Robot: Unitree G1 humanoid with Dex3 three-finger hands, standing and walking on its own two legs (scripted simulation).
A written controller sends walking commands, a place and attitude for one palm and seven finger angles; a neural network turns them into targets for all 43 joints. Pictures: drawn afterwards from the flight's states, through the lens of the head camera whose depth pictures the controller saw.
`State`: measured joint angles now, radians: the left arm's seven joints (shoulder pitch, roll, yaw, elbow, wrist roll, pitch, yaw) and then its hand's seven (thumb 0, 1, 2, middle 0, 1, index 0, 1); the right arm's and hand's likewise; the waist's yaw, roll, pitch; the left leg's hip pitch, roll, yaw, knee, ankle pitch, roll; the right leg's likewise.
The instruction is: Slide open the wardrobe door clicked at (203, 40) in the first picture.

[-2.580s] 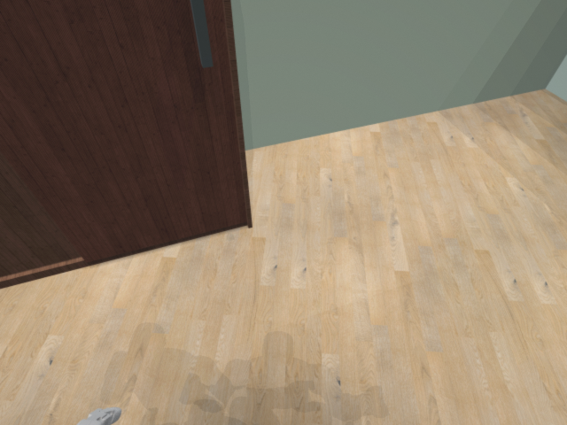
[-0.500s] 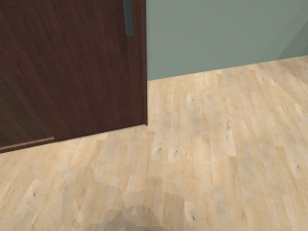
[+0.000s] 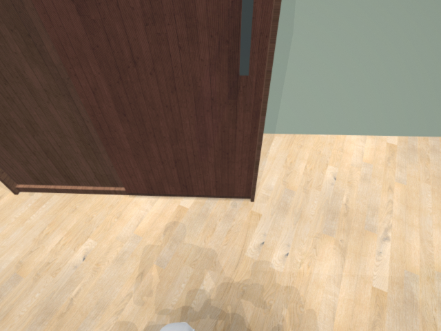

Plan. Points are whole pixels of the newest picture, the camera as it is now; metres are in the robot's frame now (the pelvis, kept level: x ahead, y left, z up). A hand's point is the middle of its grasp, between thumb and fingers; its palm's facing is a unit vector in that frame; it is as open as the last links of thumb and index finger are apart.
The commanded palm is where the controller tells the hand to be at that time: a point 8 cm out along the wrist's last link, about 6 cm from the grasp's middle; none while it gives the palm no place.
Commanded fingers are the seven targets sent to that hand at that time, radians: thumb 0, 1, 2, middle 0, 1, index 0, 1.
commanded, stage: take the last steps up to it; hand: right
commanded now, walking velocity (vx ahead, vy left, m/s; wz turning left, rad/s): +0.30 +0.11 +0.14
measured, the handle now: (246, 19) +0.85 -0.02 +0.18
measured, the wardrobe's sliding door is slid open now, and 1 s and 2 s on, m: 0.00 0.00 0.00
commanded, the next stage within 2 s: come to a stop and stand still in 0.78 s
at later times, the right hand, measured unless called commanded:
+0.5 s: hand out of the picture +0.15 -0.19 -0.20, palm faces -0.07 +0.99 -0.15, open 7.3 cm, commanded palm none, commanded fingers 0.00 -0.90 -0.90 0.20 0.30 0.20 0.30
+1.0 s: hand (265, 220) +0.43 -0.09 -0.18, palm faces -0.05 +0.98 -0.20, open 7.2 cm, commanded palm none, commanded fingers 0.00 -0.90 -0.90 0.20 0.30 0.20 0.30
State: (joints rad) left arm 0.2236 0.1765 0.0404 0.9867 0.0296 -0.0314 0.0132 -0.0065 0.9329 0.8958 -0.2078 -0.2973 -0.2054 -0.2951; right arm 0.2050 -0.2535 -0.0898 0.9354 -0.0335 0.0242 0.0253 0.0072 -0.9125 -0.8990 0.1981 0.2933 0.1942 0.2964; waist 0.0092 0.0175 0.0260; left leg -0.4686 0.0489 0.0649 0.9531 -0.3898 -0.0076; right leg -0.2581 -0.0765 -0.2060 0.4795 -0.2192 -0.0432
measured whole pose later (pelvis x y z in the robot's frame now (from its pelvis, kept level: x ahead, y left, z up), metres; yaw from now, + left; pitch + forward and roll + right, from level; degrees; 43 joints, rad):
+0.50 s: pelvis +0.15 +0.00 -0.02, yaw +5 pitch -1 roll +2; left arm 0.29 0.15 0.04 1.03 0.04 -0.06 -0.01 0.01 0.91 0.90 -0.20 -0.30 -0.20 -0.29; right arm 0.33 -0.21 -0.06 1.12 -0.02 0.01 0.01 0.00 -0.93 -0.90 0.21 0.29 0.20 0.30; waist 0.04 0.04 0.02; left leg -0.23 0.03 0.04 0.86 -0.48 0.01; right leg -0.35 -0.11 -0.18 0.69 -0.32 -0.03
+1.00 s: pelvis +0.33 +0.08 -0.02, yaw +3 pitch -1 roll +1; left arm 0.37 0.13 0.05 1.16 0.00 0.00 0.02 0.01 0.91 0.90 -0.21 -0.30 -0.20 -0.29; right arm 0.14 -0.14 -0.05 1.04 -0.02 -0.06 -0.01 0.00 -0.93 -0.90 0.20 0.29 0.20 0.30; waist 0.04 -0.04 0.10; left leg -0.37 0.05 0.17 0.62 -0.23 0.05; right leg -0.25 -0.10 -0.05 0.99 -0.53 0.02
